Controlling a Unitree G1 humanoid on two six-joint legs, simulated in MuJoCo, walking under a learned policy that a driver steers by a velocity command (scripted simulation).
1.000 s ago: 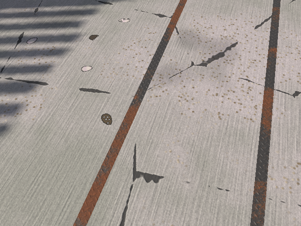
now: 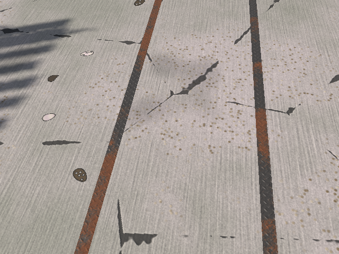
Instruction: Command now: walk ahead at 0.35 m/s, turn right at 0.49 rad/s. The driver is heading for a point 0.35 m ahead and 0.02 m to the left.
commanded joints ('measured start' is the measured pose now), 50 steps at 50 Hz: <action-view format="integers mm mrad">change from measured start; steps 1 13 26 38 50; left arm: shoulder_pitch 140 245 172 68 59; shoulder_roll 140 115 123 153 60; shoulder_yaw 20 5 3 3 -19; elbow -31 -36 -75 -106 -47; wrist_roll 5 3 12 45 27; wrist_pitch -45 -29 24 69 17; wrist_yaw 5 63 67 85 69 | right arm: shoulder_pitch -158 -382 -161 -113 -104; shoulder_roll -100 -8 -18 -9 -39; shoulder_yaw -7 16 30 49 42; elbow -153 -197 -96 14 123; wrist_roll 16 -9 -28 -39 -23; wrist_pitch -83 -75 -46 8 21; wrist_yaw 19 61 60 42 18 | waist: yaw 67 97 -6 -32 -1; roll -115 -146 -26 -158 -60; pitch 26 64 -122 20 -61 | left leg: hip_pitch -615 -279 230 -98 104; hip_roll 9 -48 220 -44 -23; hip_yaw -79 10 -279 -3 4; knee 249 -460 -663 -649 -526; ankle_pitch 98 663 799 39 507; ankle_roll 53 -12 296 54 41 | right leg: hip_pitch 429 206 -212 71 147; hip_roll -353 -178 -71 -167 -93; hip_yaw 703 277 186 206 131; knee -473 -507 546 -276 -188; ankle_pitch -146 300 -158 -23 424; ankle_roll -247 -119 120 7 39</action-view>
